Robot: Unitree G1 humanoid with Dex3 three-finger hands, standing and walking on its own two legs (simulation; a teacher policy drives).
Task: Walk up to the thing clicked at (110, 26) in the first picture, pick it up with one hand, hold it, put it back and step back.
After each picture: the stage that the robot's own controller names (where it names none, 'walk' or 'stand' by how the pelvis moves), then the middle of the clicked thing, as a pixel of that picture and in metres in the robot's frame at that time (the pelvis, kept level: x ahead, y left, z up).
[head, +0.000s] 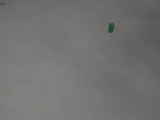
stand; (111, 27) +1.74 -0.40 -0.72
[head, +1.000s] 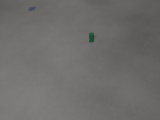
walk; (91, 37) +1.63 +0.00 -0.69
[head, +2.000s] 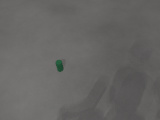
walk; (59, 65) +1.04 +0.30 -0.71
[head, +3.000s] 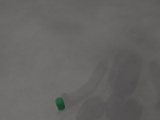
walk; (60, 104) +0.65 +0.26 -0.72
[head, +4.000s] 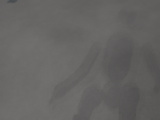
walk; out of the picture +0.40 +0.20 -0.70
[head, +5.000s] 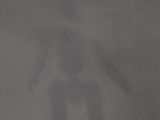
walk; out of the picture +0.30 +0.03 -0.69
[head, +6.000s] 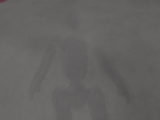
stand; out of the picture +0.31 +0.09 -0.70
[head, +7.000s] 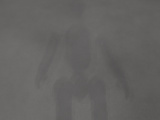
stand; out of the picture +0.26 +0.05 -0.71
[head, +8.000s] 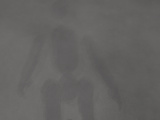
walk; out of the picture +0.33 +0.01 -0.71
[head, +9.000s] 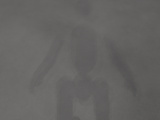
stand; out of the picture +0.32 +0.06 -0.69
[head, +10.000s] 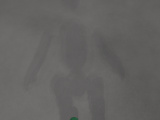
stand; out of the picture +0.36 +0.08 -0.69
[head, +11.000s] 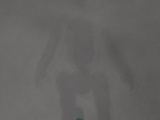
stand; out of the picture +0.35 +0.07 -0.70
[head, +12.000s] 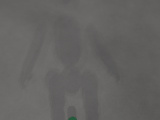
walk; out of the picture +0.35 +0.05 -0.70
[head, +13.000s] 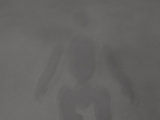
stand; out of the picture +0.40 +0.07 -0.70
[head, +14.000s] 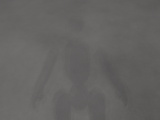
stand; out of the picture +0.40 +0.05 -0.72
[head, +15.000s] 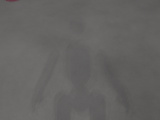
stand; out of the picture +0.40 +0.05 -0.72
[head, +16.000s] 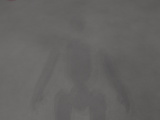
stand; out of the picture +0.39 +0.06 -0.72
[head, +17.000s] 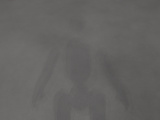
go down; out of the picture +0.39 +0.05 -0.72
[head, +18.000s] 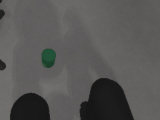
go down; (48, 58) +0.50 +0.03 -0.35
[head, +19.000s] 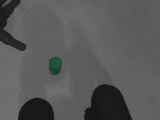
go down; (55, 66) +0.51 +0.02 -0.37
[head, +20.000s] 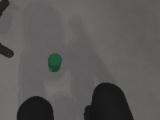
go down; (54, 63) +0.50 +0.02 -0.37
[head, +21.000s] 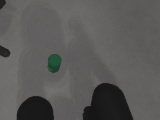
go down; (54, 63) +0.50 +0.02 -0.36
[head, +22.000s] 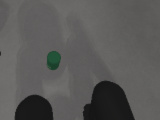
go down; (53, 61) +0.50 +0.02 -0.36
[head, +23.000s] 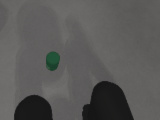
go down; (52, 61) +0.51 +0.02 -0.36
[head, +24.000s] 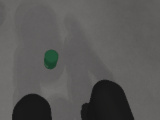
go down; (50, 60) +0.51 +0.03 -0.35
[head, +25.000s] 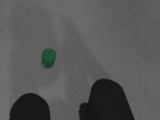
go down; (48, 59) +0.51 +0.03 -0.34
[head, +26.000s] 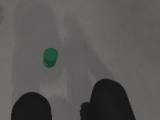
go down; (50, 58) +0.51 +0.03 -0.34
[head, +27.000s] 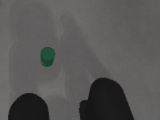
go down; (47, 57) +0.51 +0.03 -0.34
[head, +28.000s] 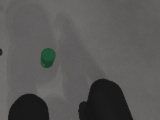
go down; (47, 58) +0.51 +0.03 -0.34
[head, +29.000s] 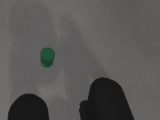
go down; (47, 58) +0.51 +0.03 -0.34
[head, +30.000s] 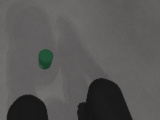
go down; (45, 59) +0.51 +0.03 -0.34
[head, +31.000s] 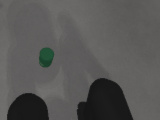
go down; (46, 58) +0.51 +0.03 -0.34
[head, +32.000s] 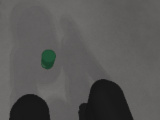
go down; (48, 59) +0.51 +0.03 -0.34
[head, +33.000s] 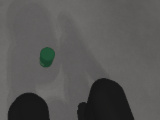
go down; (46, 57) +0.50 +0.03 -0.33
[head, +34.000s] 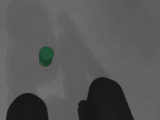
go down; (45, 57) +0.51 +0.03 -0.34
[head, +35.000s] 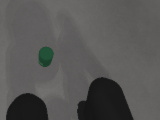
go down; (45, 57) +0.50 +0.03 -0.34
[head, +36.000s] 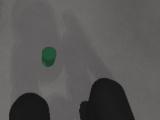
go down; (48, 57) +0.50 +0.03 -0.34
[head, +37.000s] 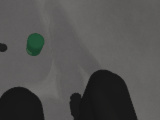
go down; (34, 45) +0.51 +0.05 -0.30
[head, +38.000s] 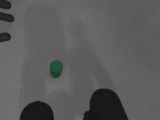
hold; (55, 69) +0.49 +0.02 -0.40
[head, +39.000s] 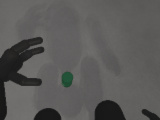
go down; (67, 79) +0.47 +0.01 -0.47
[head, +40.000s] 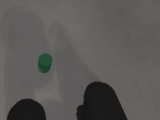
go down; (44, 63) +0.52 +0.03 -0.36
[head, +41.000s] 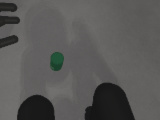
close in; (56, 62) +0.51 +0.02 -0.36
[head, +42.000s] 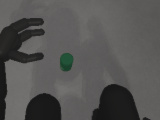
close in; (66, 62) +0.50 +0.01 -0.36
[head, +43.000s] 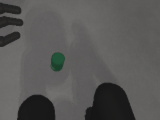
hold; (57, 62) +0.51 +0.02 -0.35
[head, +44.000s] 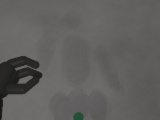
hold; (78, 119) +0.43 +0.01 -0.63
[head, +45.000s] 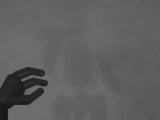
go down; out of the picture +0.41 +0.02 -0.68
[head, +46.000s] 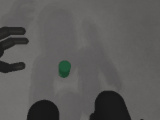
go down; (64, 69) +0.50 +0.01 -0.41
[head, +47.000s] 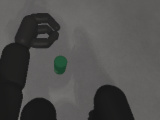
lower; (60, 65) +0.52 +0.01 -0.36
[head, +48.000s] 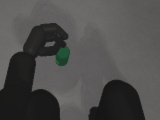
hold; (62, 56) +0.52 +0.01 -0.31
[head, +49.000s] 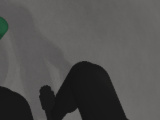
hold; out of the picture +0.53 +0.08 -0.29
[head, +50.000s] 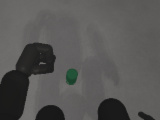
hold; (71, 77) +0.50 +0.00 -0.44
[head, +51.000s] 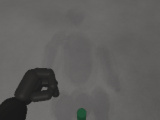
hold; (81, 115) +0.44 +0.00 -0.61
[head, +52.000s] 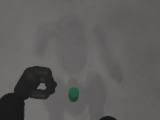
lower; (73, 95) +0.46 +0.01 -0.54
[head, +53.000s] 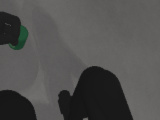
lower; (17, 38) +0.53 +0.06 -0.28
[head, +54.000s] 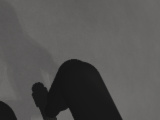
rest; out of the picture +0.53 +0.09 -0.29
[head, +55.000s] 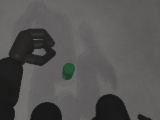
hold; (68, 71) +0.51 +0.00 -0.42
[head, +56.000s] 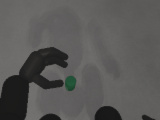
crouch; (70, 83) +0.48 +0.00 -0.50
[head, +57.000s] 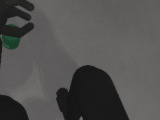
crouch; (11, 37) +0.53 +0.06 -0.30
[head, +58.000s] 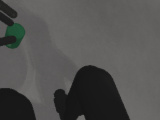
hold; (13, 36) +0.54 +0.07 -0.29
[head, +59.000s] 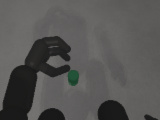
crouch; (73, 78) +0.50 +0.00 -0.46
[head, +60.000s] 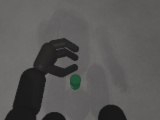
crouch; (75, 82) +0.50 +0.00 -0.49
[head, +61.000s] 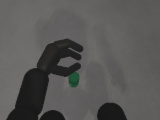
hold; (73, 79) +0.50 +0.00 -0.48
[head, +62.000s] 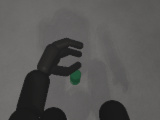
crouch; (75, 77) +0.50 +0.00 -0.46
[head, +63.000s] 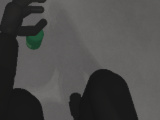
withdraw; (34, 38) +0.53 +0.03 -0.29
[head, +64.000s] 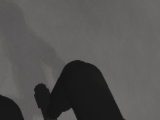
hold; out of the picture +0.54 +0.09 -0.30
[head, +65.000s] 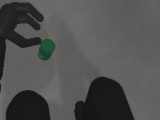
hold; (46, 50) +0.54 +0.04 -0.32
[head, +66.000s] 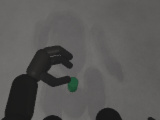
hold; (72, 84) +0.49 +0.00 -0.51
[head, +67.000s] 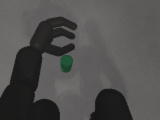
hold; (66, 64) +0.52 -0.01 -0.40
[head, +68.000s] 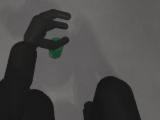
stand; (55, 48) +0.53 +0.00 -0.31
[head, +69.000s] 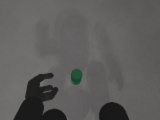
hold; (76, 77) +0.51 -0.01 -0.47
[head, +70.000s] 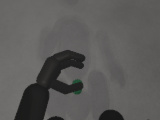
hold; (77, 87) +0.50 +0.00 -0.51
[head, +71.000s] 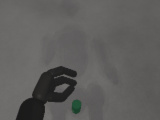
hold; (76, 106) +0.47 +0.00 -0.62
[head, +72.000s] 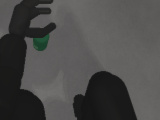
withdraw; (40, 40) +0.54 +0.02 -0.30
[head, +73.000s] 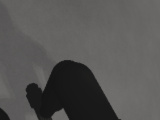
rest; out of the picture +0.54 +0.09 -0.30
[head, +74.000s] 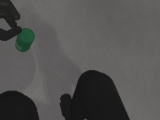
hold; (24, 40) +0.55 +0.06 -0.30
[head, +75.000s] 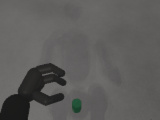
crouch; (76, 106) +0.48 +0.01 -0.59
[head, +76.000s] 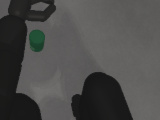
stand; (36, 41) +0.55 +0.02 -0.32
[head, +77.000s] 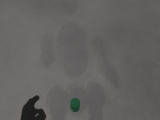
stand; (75, 105) +0.47 +0.00 -0.61
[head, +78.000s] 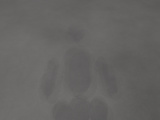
stand; out of the picture +0.45 -0.02 -0.66
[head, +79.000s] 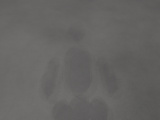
stand; out of the picture +0.45 -0.02 -0.66
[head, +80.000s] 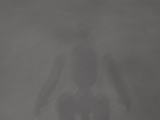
stand; out of the picture +0.45 -0.03 -0.71
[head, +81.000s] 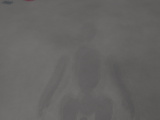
stand; out of the picture +0.45 +0.01 -0.72
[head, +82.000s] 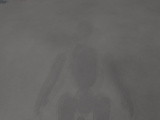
walk; out of the picture +0.44 +0.02 -0.72
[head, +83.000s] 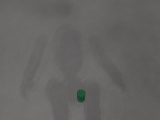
walk; (81, 96) +0.56 +0.01 -0.70
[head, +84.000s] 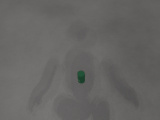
walk; (81, 77) +0.82 +0.07 -0.71
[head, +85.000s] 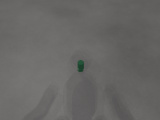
stand; (80, 66) +1.08 +0.01 -0.71
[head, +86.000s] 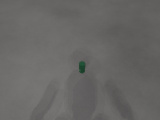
stand; (82, 67) +1.06 +0.00 -0.72
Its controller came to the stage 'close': yes
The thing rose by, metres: 0.00
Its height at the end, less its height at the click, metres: +0.00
